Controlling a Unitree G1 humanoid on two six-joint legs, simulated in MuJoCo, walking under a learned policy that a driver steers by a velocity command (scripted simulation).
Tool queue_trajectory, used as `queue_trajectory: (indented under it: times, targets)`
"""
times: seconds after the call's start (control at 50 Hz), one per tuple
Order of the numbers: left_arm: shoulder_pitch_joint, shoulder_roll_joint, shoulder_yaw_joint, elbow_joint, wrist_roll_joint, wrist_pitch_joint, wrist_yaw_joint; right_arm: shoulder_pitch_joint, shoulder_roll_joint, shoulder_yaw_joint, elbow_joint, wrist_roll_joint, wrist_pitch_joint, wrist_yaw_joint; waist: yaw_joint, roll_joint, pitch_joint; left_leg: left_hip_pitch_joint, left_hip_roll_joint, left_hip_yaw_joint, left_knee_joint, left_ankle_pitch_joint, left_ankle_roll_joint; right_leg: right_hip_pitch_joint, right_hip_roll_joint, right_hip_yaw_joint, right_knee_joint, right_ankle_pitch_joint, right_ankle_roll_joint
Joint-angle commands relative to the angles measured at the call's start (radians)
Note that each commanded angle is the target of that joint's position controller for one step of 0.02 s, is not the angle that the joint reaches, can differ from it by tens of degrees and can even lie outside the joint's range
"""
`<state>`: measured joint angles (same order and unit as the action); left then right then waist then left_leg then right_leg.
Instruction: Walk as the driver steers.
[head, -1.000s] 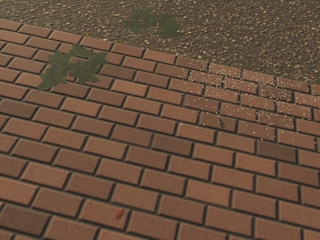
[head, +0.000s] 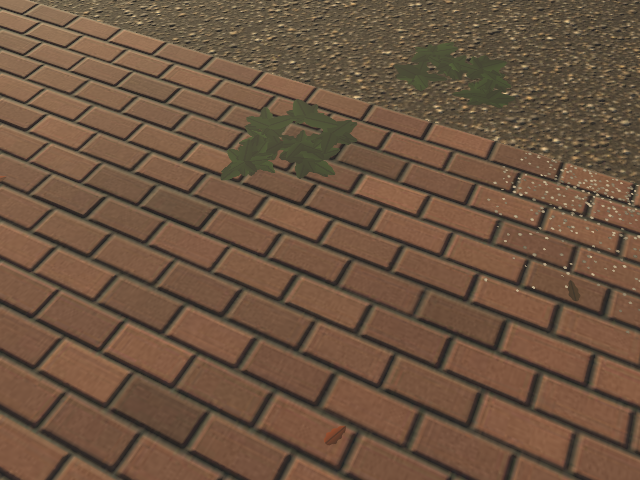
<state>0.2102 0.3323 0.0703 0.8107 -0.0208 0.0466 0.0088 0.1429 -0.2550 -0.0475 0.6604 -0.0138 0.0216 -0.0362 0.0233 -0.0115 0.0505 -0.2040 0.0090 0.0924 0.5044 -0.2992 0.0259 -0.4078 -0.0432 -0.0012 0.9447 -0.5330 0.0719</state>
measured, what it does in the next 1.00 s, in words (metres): steps on the spot: right foot, then left foot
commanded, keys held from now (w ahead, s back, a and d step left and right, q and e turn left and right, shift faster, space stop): e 0.48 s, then no key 0.20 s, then q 0.26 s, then w+q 0.06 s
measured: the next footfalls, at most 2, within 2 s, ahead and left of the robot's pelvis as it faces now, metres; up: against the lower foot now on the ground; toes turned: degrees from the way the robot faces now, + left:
right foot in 0.14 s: +0.03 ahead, -0.13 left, +0.00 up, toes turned -9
left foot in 0.74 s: +0.11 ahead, +0.08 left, +0.00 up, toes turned -24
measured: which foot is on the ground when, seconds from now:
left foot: down 0.00-0.14, up 0.16-0.72, down 0.74-1.00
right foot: up 0.00-0.12, down 0.14-1.00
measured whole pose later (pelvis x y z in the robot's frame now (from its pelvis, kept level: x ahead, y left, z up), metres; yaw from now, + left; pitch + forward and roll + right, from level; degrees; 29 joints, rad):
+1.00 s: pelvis +0.04 -0.02 +0.00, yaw -15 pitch +0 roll +0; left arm 0.18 0.30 0.05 0.72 0.01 0.01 0.03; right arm 0.17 -0.29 -0.04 0.73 0.02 0.00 -0.01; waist 0.01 0.00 0.04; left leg -0.25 -0.06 -0.15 0.53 -0.27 0.01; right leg -0.21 0.06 0.09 0.52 -0.30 -0.01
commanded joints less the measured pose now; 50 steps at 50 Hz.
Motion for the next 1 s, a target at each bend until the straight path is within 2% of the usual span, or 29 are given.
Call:
queue_trajectory:
  times: [0.02,0.08,0.12,0.14,0.16,0.18,0.2,0.22,0.24,0.26,0.28,0.32,0.38,0.46,0.52,0.6,0.68,0.7,0.72,0.74,0.76,0.78,0.8,0.82,0.84,0.86,0.94,0.96,1.0]
  targets:
    - [-0.024,0.047,0.010,-0.081,0.002,0.002,-0.005,-0.075,-0.172,-0.058,-0.061,0.008,-0.014,-0.001,-0.013,0.112,-0.067,0.067,0.297,-0.171,-0.147,0.538,0.210,-0.045,-0.041,0.000,-0.018,0.038,0.006]
    - [-0.021,0.064,0.013,-0.112,-0.004,0.001,-0.028,-0.061,-0.192,-0.067,-0.041,0.020,-0.004,-0.001,-0.019,0.144,-0.115,0.104,0.300,-0.130,-0.088,0.547,0.183,0.043,-0.012,-0.051,-0.192,0.134,-0.018]
    - [0.049,0.072,0.023,-0.104,-0.002,0.000,-0.037,-0.062,-0.192,-0.068,-0.025,0.041,0.001,-0.003,0.019,0.132,-0.131,0.059,0.274,-0.076,0.014,0.439,0.119,0.175,0.034,-0.095,-0.400,0.307,-0.063]
    - [0.071,0.118,0.040,-0.103,0.007,-0.003,-0.027,0.010,-0.159,-0.061,0.004,0.036,-0.002,0.001,0.011,0.020,-0.127,-0.028,0.212,-0.003,0.155,0.255,0.041,0.276,0.029,-0.015,-0.513,0.483,-0.103]
    - [0.088,0.271,0.075,-0.132,0.009,-0.010,-0.004,0.009,-0.091,-0.036,-0.036,-0.025,-0.003,0.005,-0.018,-0.314,-0.119,-0.343,0.065,0.073,0.489,-0.294,-0.084,0.440,-0.255,0.404,-0.563,0.912,-0.242]
    - [0.104,0.265,0.062,-0.160,0.053,-0.035,-0.019,-0.094,-0.122,-0.041,-0.068,-0.010,-0.007,-0.004,0.052,-0.232,-0.188,-0.420,-0.030,-0.116,0.679,-0.451,-0.096,0.383,-0.373,0.583,-0.600,0.935,-0.436]
    - [0.074,0.234,0.054,-0.165,0.056,-0.058,-0.028,-0.110,-0.158,-0.052,-0.064,0.016,-0.004,-0.009,0.046,-0.124,-0.158,-0.449,-0.006,-0.165,0.746,-0.391,-0.085,0.368,-0.337,0.510,-0.617,0.835,-0.432]
    - [0.033,0.205,0.048,-0.164,0.036,-0.070,-0.024,-0.100,-0.169,-0.058,-0.053,0.020,-0.003,-0.014,0.019,-0.087,-0.116,-0.465,0.016,-0.176,0.729,-0.293,-0.071,0.352,-0.276,0.432,-0.613,0.731,-0.374]
    - [-0.009,0.173,0.040,-0.168,0.016,-0.068,-0.014,-0.086,-0.176,-0.065,-0.031,0.013,-0.002,-0.022,0.002,-0.050,-0.099,-0.471,0.032,-0.183,0.694,-0.211,-0.071,0.350,-0.233,0.387,-0.608,0.661,-0.322]
    - [-0.033,0.153,0.031,-0.174,0.003,-0.064,-0.006,-0.073,-0.182,-0.069,-0.024,0.009,0.000,-0.026,-0.014,-0.067,-0.092,-0.441,0.036,-0.188,0.667,-0.152,-0.078,0.326,-0.202,0.353,-0.611,0.668,-0.298]
    - [-0.033,0.144,0.025,-0.181,0.005,-0.059,0.001,-0.056,-0.174,-0.069,-0.016,0.011,-0.002,-0.022,-0.021,-0.087,-0.105,-0.407,0.020,-0.183,0.677,-0.106,-0.087,0.314,-0.179,0.334,-0.616,0.691,-0.291]
    - [-0.020,0.137,0.023,-0.192,0.011,-0.055,0.010,-0.033,-0.157,-0.067,-0.007,0.018,-0.005,-0.017,-0.022,-0.086,-0.131,-0.394,0.003,-0.183,0.656,-0.056,-0.102,0.341,-0.161,0.316,-0.618,0.714,-0.294]
    - [-0.005,0.145,0.027,-0.200,0.008,-0.047,0.018,-0.050,-0.143,-0.064,-0.009,0.017,-0.007,-0.018,-0.010,-0.088,-0.120,-0.411,-0.006,-0.192,0.562,-0.031,-0.122,0.365,-0.147,0.336,-0.623,0.658,-0.295]
    - [-0.010,0.157,0.033,-0.213,0.011,-0.035,0.025,-0.071,-0.144,-0.065,-0.011,0.018,-0.016,-0.017,0.001,-0.114,-0.094,-0.397,-0.012,-0.210,0.426,-0.020,-0.140,0.340,-0.132,0.393,-0.628,0.519,-0.294]
    - [-0.029,0.152,0.032,-0.222,0.017,-0.029,0.026,-0.062,-0.142,-0.062,-0.001,0.019,-0.026,-0.010,0.006,-0.125,-0.098,-0.341,-0.008,-0.206,0.344,-0.019,-0.141,0.306,-0.124,0.408,-0.614,0.480,-0.295]
    - [-0.043,0.141,0.024,-0.221,0.026,-0.021,0.017,-0.056,-0.141,-0.056,0.000,0.023,-0.039,0.004,0.019,-0.130,-0.110,-0.234,-0.004,-0.184,0.261,-0.054,-0.127,0.265,-0.125,0.429,-0.577,0.564,-0.308]
    - [-0.072,0.121,0.011,-0.214,0.019,-0.014,0.011,-0.023,-0.135,-0.049,0.007,0.026,-0.053,0.022,0.000,-0.122,-0.119,-0.123,-0.009,-0.164,0.091,-0.035,-0.099,0.270,-0.116,0.456,-0.524,0.696,-0.297]
    - [-0.094,0.088,-0.003,-0.211,0.015,-0.014,0.012,0.017,-0.119,-0.043,0.023,0.023,-0.058,0.028,-0.031,-0.108,-0.130,-0.043,0.002,-0.157,-0.041,0.067,-0.084,0.257,-0.100,0.428,-0.506,0.690,-0.272]
    - [-0.071,0.045,-0.019,-0.193,0.017,-0.019,0.012,0.035,-0.103,-0.032,0.034,0.008,-0.064,0.035,-0.043,-0.080,-0.132,0.064,0.029,-0.180,-0.191,0.264,-0.066,0.222,-0.072,0.399,-0.510,0.624,-0.224]
    - [-0.005,0.018,-0.027,-0.173,0.044,-0.030,0.011,0.026,-0.156,-0.035,0.028,-0.007,-0.066,0.033,0.005,0.023,-0.150,0.145,0.135,-0.297,-0.185,0.484,-0.026,0.188,-0.010,0.316,-0.451,0.470,-0.162]
    - [0.087,0.032,-0.021,-0.148,0.063,-0.040,0.006,-0.036,-0.182,-0.029,0.010,-0.014,-0.063,0.031,0.089,0.149,-0.133,0.119,0.205,-0.366,-0.127,0.651,0.057,0.169,0.078,0.221,-0.430,0.190,-0.111]
    - [0.063,0.044,-0.020,-0.147,0.068,-0.042,0.007,-0.072,-0.144,-0.018,0.014,-0.009,-0.061,0.036,0.080,0.178,-0.118,0.011,0.216,-0.391,-0.148,0.463,0.122,0.231,0.063,0.185,-0.488,0.202,-0.072]
    - [0.006,0.078,-0.011,-0.144,0.064,-0.043,0.010,-0.075,-0.142,-0.020,0.012,0.005,-0.062,0.042,0.041,0.154,-0.086,-0.004,0.151,-0.366,-0.157,0.309,0.097,0.241,0.068,0.174,-0.497,0.261,-0.060]
    - [-0.045,0.092,-0.003,-0.148,0.055,-0.041,0.016,-0.055,-0.166,-0.026,0.020,0.011,-0.063,0.043,0.011,0.142,-0.078,-0.007,0.125,-0.357,-0.155,0.255,0.072,0.236,0.076,0.161,-0.478,0.304,-0.063]
    - [-0.066,0.096,0.002,-0.156,0.047,-0.034,0.022,-0.041,-0.195,-0.030,0.020,0.016,-0.066,0.043,0.001,0.151,-0.065,-0.013,0.121,-0.373,-0.153,0.263,0.069,0.226,0.078,0.157,-0.464,0.330,-0.069]
    - [-0.061,0.092,0.003,-0.162,0.044,-0.031,0.026,-0.034,-0.214,-0.035,0.022,0.021,-0.068,0.040,0.002,0.161,-0.063,-0.009,0.129,-0.402,-0.151,0.276,0.078,0.214,0.078,0.147,-0.455,0.338,-0.068]
    - [-0.043,0.063,0.009,-0.160,0.035,-0.041,0.031,-0.018,-0.211,-0.039,0.007,0.033,-0.047,0.021,-0.011,0.151,-0.091,0.024,0.137,-0.483,-0.109,0.352,0.123,0.177,0.092,0.101,-0.414,0.319,-0.060]
    - [-0.027,0.049,0.009,-0.160,0.035,-0.046,0.028,-0.012,-0.202,-0.037,0.005,0.037,-0.039,0.016,-0.005,0.147,-0.119,0.025,0.129,-0.498,-0.109,0.253,0.128,0.187,0.097,0.087,-0.425,0.246,-0.063]
    - [-0.013,0.034,0.010,-0.160,0.030,-0.060,0.018,-0.024,-0.186,-0.033,-0.009,0.042,-0.024,0.009,0.008,0.109,-0.095,-0.060,0.088,-0.503,-0.105,-0.072,0.120,0.208,0.093,0.078,-0.461,0.103,-0.090]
